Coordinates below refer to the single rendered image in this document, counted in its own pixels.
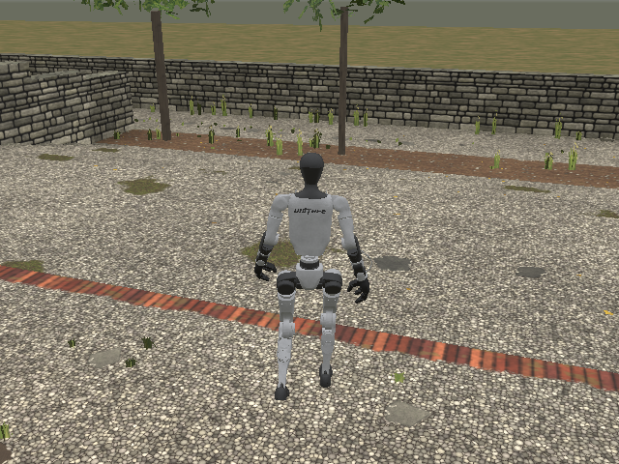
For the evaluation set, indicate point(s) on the left robot forearm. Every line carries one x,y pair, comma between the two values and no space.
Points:
263,252

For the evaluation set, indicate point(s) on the right robot forearm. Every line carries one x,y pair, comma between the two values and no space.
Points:
357,262

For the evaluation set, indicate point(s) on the robot left upper arm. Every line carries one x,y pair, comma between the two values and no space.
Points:
280,203

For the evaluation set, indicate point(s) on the robot right foot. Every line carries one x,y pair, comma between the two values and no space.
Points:
325,379

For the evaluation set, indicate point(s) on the robot right upper arm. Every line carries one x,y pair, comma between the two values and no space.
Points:
340,204

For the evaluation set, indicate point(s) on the right robot hand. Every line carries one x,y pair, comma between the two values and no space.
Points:
364,287

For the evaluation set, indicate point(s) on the left robot hand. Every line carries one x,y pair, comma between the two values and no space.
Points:
269,267

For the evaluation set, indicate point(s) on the robot torso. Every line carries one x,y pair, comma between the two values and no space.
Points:
310,223

